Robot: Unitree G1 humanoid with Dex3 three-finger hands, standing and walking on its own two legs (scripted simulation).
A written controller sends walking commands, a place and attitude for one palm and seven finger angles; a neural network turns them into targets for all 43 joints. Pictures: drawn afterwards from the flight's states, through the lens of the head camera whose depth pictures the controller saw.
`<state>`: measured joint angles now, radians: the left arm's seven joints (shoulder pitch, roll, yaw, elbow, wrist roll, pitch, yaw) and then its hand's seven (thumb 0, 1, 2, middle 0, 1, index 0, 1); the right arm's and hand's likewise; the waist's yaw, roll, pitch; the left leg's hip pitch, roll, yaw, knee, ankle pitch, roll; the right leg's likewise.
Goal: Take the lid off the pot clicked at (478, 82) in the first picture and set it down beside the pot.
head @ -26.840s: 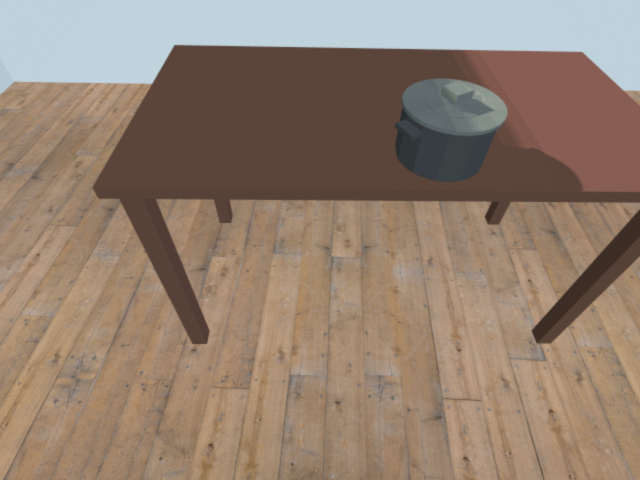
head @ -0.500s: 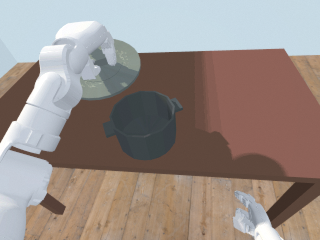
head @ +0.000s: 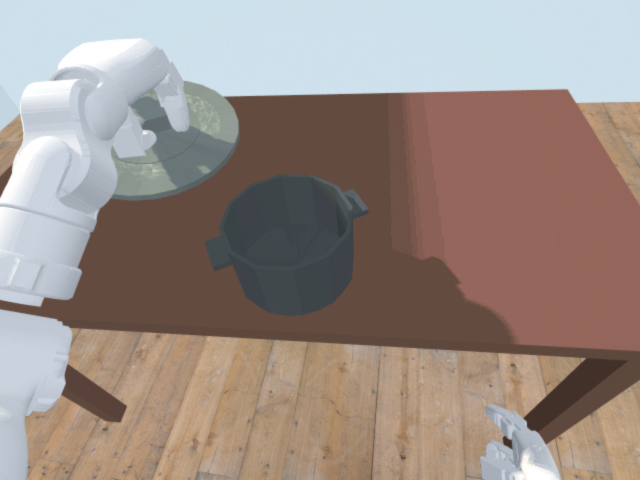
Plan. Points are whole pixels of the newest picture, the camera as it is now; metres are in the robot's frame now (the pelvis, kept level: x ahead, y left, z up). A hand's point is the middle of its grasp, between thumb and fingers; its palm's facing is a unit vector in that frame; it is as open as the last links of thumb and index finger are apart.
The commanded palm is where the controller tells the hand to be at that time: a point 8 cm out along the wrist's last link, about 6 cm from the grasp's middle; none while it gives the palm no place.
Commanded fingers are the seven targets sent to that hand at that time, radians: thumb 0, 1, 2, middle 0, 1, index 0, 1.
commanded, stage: move the lid sideways beside the pot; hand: left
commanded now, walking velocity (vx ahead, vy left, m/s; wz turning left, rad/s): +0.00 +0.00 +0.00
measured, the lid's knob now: (146, 115) +0.45 +0.22 +0.25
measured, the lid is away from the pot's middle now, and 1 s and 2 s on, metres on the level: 0.14 0.24 0.23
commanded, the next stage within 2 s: lower the lid onto the table in 0.90 s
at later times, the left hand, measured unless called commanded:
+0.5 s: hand (84, 119) +0.42 +0.26 +0.27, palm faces -0.10 +0.02 -0.99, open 6.2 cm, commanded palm +0.39 +0.27 +0.33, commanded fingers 0.00 0.41 1.30 -0.97 -0.69 -1.16 -0.77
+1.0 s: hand (56, 125) +0.41 +0.30 +0.26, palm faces -0.13 +0.03 -0.99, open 6.2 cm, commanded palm +0.40 +0.29 +0.33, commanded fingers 0.00 0.41 1.30 -0.97 -0.69 -1.16 -0.77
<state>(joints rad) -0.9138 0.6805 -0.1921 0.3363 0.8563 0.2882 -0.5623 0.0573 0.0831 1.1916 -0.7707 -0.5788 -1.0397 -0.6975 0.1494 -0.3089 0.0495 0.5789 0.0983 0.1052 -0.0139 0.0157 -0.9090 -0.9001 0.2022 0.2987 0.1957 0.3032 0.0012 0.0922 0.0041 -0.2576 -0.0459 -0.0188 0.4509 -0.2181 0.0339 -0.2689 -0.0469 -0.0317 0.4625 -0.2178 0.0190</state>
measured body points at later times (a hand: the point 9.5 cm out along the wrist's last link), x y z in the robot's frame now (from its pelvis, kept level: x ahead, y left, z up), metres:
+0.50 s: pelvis +0.00 +0.01 +0.00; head +0.03 -0.02 +0.45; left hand +0.42 +0.26 +0.32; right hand +0.17 -0.23 -0.11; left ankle +0.01 +0.10 -0.74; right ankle +0.01 -0.13 -0.74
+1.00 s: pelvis +0.00 +0.01 +0.00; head +0.03 -0.02 +0.45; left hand +0.42 +0.29 +0.32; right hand +0.16 -0.24 -0.11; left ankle +0.01 +0.10 -0.74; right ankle +0.01 -0.13 -0.74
